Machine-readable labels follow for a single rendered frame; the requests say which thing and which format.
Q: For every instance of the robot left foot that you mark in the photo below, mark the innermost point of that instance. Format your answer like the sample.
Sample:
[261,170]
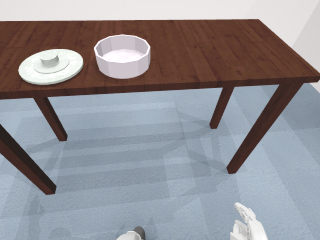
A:
[140,231]

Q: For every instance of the robot left shin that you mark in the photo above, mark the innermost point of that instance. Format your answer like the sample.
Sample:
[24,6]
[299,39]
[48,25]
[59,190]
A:
[133,232]

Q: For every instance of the lid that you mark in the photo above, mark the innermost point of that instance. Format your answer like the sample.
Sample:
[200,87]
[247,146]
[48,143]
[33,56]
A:
[33,71]

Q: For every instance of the knob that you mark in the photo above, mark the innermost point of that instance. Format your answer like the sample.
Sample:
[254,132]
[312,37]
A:
[49,58]

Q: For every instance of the table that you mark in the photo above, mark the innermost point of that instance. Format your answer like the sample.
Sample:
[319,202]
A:
[185,54]

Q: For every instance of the pot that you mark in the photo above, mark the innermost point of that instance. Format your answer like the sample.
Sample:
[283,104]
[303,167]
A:
[123,56]

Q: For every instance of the robot right hand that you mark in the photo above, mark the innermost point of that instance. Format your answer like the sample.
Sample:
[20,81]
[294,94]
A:
[254,229]

